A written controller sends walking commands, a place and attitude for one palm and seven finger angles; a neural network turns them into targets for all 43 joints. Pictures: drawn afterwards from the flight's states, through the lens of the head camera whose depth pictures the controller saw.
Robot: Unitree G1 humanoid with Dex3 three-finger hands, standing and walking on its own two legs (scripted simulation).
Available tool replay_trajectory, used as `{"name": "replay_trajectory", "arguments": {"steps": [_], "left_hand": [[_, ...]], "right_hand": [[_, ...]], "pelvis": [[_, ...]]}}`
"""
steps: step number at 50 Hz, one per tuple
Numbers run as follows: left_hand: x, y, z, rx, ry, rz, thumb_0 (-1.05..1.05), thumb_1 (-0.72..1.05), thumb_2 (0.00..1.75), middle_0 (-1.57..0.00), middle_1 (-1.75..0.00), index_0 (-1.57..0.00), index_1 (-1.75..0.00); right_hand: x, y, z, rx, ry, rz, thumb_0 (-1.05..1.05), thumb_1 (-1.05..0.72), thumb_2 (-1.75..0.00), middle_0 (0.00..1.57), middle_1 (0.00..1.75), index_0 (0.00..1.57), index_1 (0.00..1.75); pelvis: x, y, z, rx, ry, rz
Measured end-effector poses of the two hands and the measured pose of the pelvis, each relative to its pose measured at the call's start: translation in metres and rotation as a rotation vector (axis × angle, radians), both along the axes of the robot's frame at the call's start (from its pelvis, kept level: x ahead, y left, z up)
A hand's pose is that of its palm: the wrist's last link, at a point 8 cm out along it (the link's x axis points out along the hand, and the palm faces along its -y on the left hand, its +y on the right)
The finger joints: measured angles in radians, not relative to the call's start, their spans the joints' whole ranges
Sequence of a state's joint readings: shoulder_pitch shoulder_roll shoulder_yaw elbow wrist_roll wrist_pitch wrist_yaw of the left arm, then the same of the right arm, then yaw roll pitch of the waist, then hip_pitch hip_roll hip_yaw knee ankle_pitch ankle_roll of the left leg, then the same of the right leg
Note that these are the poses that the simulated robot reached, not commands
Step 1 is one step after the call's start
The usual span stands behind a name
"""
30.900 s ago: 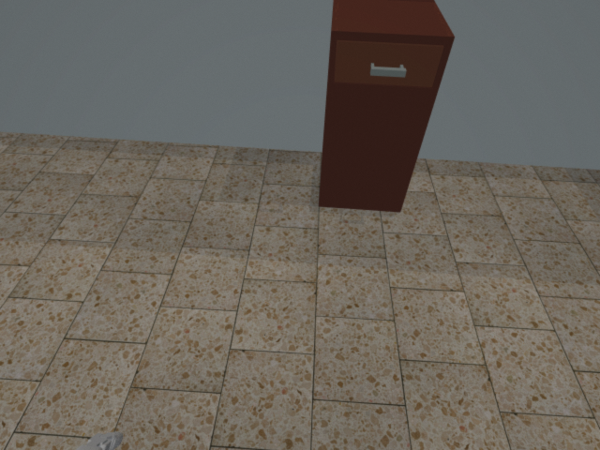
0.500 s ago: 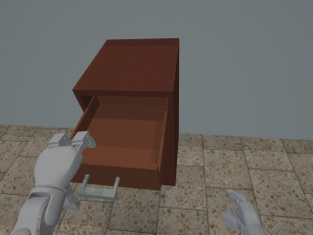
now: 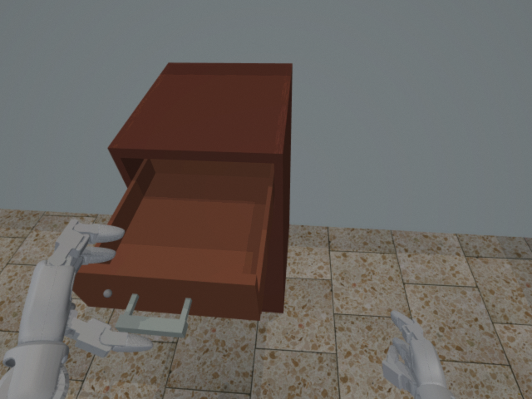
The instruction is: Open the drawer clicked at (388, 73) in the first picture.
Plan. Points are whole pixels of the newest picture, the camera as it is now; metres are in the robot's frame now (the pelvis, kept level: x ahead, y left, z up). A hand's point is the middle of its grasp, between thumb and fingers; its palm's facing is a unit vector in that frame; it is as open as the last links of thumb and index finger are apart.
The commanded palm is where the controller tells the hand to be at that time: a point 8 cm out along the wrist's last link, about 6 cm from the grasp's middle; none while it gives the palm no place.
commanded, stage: draw the hand back to the body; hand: left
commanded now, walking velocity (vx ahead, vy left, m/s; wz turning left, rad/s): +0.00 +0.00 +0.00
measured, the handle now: (156, 314) +0.25 +0.24 -0.07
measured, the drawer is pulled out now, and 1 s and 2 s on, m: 0.30 0.30 0.30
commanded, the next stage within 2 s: step back with the hand held close in 0.84 s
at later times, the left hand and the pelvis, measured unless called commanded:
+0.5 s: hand (76, 280) +0.19 +0.25 +0.15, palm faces +0.40 -0.82 -0.41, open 9.8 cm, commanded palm +0.14 +0.29 +0.17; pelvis +0.01 +0.01 +0.00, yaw +0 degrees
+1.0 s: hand (61, 286) +0.18 +0.25 +0.16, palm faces +0.42 -0.81 -0.40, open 7.4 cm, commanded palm +0.13 +0.29 +0.18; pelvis +0.00 +0.01 +0.00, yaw +1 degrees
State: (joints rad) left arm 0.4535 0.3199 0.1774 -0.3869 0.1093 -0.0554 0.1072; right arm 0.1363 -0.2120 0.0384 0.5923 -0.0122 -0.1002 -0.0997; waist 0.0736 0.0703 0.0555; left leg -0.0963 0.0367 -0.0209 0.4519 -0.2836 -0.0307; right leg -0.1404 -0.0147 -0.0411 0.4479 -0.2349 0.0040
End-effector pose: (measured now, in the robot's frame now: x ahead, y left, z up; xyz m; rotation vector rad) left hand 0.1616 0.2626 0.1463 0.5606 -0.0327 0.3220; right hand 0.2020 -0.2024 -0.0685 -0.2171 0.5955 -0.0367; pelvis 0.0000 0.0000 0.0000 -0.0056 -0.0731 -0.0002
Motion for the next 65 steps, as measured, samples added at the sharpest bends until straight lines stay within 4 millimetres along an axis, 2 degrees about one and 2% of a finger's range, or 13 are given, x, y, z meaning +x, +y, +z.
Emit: {"name": "replay_trajectory", "arguments": {"steps": [3,6,14,22,31,38,48,54,60,65], "left_hand": [[0.001,-0.001,0.009,-0.095,-0.098,0.001,-0.01,-0.36,0.36,-0.31,-1.12,-0.31,-1.11],[0.002,0.000,0.018,-0.116,-0.156,-0.004,-0.01,-0.28,0.39,-0.30,-1.06,-0.30,-1.06],[0.005,0.012,0.023,-0.095,-0.140,0.004,-0.01,-0.02,0.50,-0.27,-0.90,-0.28,-0.89],[-0.005,0.018,0.022,-0.084,-0.112,0.026,0.00,0.25,0.62,-0.25,-0.72,-0.26,-0.71],[-0.013,0.029,0.031,-0.069,-0.153,0.061,0.00,0.56,0.76,-0.23,-0.52,-0.24,-0.51],[-0.016,0.028,0.028,-0.089,-0.152,0.061,0.01,0.77,0.85,-0.22,-0.38,-0.22,-0.38],[-0.020,0.028,0.030,-0.082,-0.158,0.059,0.01,0.88,0.89,-0.21,-0.31,-0.21,-0.31],[-0.021,0.029,0.039,-0.015,-0.159,0.021,0.01,0.89,0.90,-0.21,-0.31,-0.21,-0.30],[-0.029,0.030,0.028,-0.003,-0.069,-0.020,0.01,0.89,0.90,-0.21,-0.30,-0.21,-0.30],[-0.041,0.035,0.023,-0.001,-0.043,-0.024,0.01,0.89,0.90,-0.21,-0.30,-0.21,-0.30]], "right_hand": [[-0.007,0.001,0.003,-0.009,-0.015,-0.002,0.01,-0.90,-0.90,0.20,0.30,0.20,0.30],[-0.013,0.000,0.002,-0.011,-0.010,-0.004,0.01,-0.90,-0.90,0.20,0.30,0.20,0.30],[-0.020,-0.006,-0.006,-0.009,0.038,-0.024,0.01,-0.90,-0.90,0.20,0.30,0.20,0.30],[-0.015,-0.008,-0.005,-0.016,0.032,-0.041,0.01,-0.90,-0.90,0.20,0.30,0.20,0.30],[-0.006,0.002,0.002,-0.002,-0.008,-0.028,0.01,-0.90,-0.90,0.20,0.30,0.20,0.30],[-0.007,0.009,0.004,0.009,-0.016,-0.011,0.01,-0.90,-0.90,0.20,0.30,0.20,0.30],[-0.018,0.007,0.000,0.008,0.002,-0.014,0.01,-0.90,-0.90,0.20,0.30,0.20,0.30],[-0.024,-0.002,-0.004,-0.013,0.058,-0.023,0.01,-0.90,-0.90,0.20,0.30,0.20,0.30],[-0.033,-0.012,-0.009,-0.041,0.112,-0.074,0.01,-0.90,-0.90,0.20,0.30,0.20,0.30],[-0.042,-0.013,-0.008,-0.063,0.121,-0.100,0.01,-0.90,-0.90,0.20,0.30,0.20,0.30]], "pelvis": [[0.005,-0.001,0.001,-0.002,-0.008,0.003],[0.008,-0.001,0.002,-0.004,-0.013,0.005],[0.010,0.002,0.004,-0.004,-0.001,-0.003],[0.012,0.007,0.004,-0.006,0.005,-0.002],[0.009,0.010,0.005,-0.006,-0.001,0.002],[0.006,0.011,0.005,-0.005,-0.004,0.003],[0.002,0.010,0.005,-0.005,-0.010,0.005],[-0.007,0.011,0.004,-0.016,0.056,0.030],[-0.016,0.017,0.001,-0.014,0.101,0.034],[-0.025,0.021,-0.002,-0.011,0.109,0.038]]}}
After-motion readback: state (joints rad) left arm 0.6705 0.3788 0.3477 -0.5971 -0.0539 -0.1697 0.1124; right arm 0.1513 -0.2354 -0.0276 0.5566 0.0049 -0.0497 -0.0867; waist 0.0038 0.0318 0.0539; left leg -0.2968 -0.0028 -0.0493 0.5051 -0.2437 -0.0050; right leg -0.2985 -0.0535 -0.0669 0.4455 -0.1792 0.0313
